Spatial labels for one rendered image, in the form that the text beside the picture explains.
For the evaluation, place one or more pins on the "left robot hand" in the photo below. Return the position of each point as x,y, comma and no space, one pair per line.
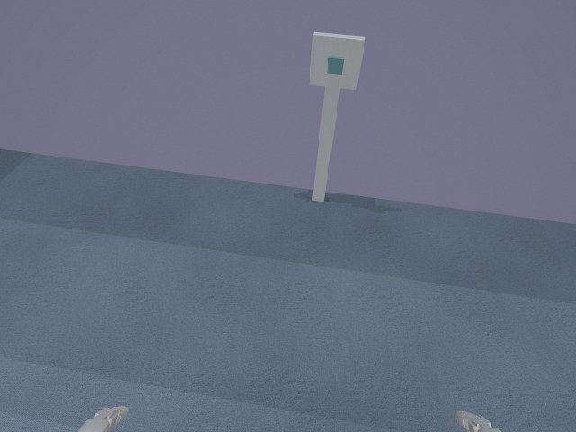
105,420

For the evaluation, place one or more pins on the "panel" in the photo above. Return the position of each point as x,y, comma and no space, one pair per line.
323,46

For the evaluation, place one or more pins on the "right robot hand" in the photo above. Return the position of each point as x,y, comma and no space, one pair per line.
473,423

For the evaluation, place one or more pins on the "button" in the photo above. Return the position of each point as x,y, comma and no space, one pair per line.
335,65

